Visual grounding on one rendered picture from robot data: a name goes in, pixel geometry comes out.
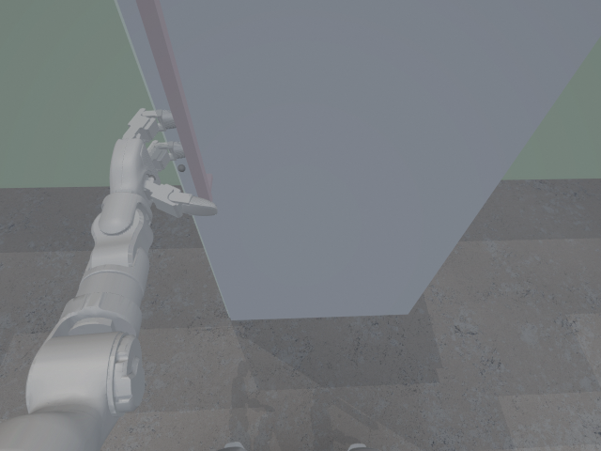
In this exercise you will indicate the handle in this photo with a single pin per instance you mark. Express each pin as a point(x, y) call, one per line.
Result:
point(161, 47)

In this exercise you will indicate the left robot shin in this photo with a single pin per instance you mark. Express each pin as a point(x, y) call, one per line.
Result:
point(233, 444)

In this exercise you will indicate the left robot hand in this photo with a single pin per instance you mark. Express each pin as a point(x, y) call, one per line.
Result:
point(132, 163)

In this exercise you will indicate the fridge door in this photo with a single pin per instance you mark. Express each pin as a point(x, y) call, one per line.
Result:
point(353, 142)

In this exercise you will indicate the robot left forearm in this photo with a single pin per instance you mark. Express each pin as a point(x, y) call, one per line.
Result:
point(114, 283)

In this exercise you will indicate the left robot upper arm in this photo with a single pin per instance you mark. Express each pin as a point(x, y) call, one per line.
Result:
point(81, 384)

